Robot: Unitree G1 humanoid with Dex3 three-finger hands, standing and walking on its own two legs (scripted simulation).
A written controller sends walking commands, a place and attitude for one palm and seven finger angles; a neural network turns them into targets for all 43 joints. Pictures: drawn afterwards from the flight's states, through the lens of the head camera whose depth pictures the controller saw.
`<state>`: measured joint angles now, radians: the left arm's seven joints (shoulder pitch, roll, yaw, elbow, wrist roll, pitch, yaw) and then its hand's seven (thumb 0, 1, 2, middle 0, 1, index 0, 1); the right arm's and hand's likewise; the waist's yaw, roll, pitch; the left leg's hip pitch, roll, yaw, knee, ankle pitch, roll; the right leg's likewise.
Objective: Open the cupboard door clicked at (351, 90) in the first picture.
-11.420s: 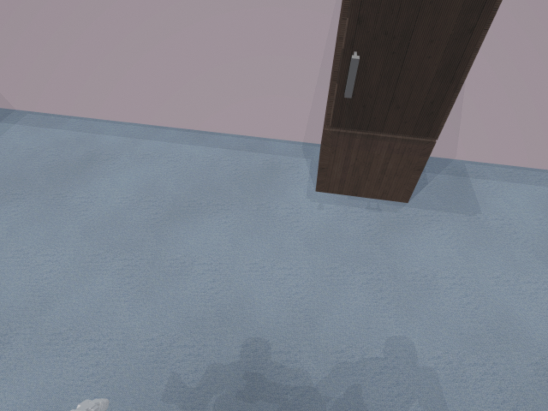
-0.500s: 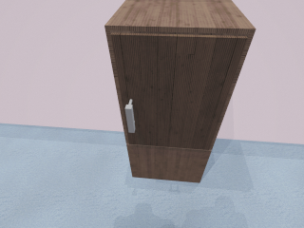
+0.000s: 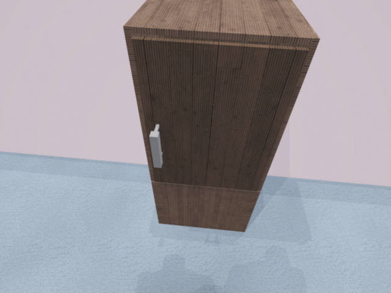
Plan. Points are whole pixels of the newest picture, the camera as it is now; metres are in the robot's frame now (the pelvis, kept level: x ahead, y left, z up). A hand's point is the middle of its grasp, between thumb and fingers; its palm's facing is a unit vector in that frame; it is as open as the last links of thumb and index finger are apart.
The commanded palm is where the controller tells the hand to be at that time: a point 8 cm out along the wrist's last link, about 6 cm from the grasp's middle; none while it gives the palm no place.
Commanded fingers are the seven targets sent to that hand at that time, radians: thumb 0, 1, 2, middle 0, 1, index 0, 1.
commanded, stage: come to a stop and stand still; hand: left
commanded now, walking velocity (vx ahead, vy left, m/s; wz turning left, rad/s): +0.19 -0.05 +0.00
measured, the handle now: (157, 145) +0.59 +0.16 -0.10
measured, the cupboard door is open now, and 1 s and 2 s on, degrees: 0 0 0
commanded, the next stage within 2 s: look again from close up in 1.14 s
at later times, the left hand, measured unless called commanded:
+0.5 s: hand out of the picture +0.01 +0.14 -0.17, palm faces +0.07 -0.99 -0.15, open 7.4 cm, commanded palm none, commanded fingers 0.00 0.90 0.90 -0.20 -0.30 -0.20 -0.30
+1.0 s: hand out of the picture +0.03 +0.19 -0.17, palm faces +0.01 -0.97 -0.23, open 7.4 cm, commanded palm none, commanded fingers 0.00 0.90 0.90 -0.20 -0.30 -0.20 -0.30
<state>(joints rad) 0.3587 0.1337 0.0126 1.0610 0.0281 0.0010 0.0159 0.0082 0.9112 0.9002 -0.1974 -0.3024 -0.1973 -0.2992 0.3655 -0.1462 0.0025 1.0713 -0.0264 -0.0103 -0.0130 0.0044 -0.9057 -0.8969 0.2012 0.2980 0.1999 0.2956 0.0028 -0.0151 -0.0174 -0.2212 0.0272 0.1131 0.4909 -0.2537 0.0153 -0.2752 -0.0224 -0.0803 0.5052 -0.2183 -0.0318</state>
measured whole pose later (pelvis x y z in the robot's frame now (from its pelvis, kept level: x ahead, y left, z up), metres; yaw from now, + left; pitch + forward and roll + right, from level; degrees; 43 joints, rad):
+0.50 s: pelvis +0.03 -0.01 +0.00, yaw +1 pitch -2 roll +0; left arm 0.33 0.11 0.01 1.11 0.02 -0.02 0.04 0.02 0.92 0.90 -0.20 -0.30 -0.20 -0.30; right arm 0.32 -0.10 0.01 1.13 -0.01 -0.03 -0.04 0.02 -0.92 -0.90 0.20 0.30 0.20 0.30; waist 0.01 -0.01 0.02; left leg -0.14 0.04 0.09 0.44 -0.26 -0.01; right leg -0.19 0.00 -0.09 0.46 -0.23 -0.04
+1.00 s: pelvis +0.02 +0.01 +0.00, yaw -1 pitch -1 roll +1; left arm 0.30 0.15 -0.01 1.09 0.02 -0.02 0.03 0.01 0.91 0.90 -0.20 -0.30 -0.20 -0.30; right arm 0.35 -0.14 0.02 1.07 -0.02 -0.02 -0.01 0.01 -0.91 -0.90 0.20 0.30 0.20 0.30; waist 0.00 0.03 0.00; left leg -0.18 -0.01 0.11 0.45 -0.26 0.03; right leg -0.26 -0.04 -0.06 0.50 -0.23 -0.01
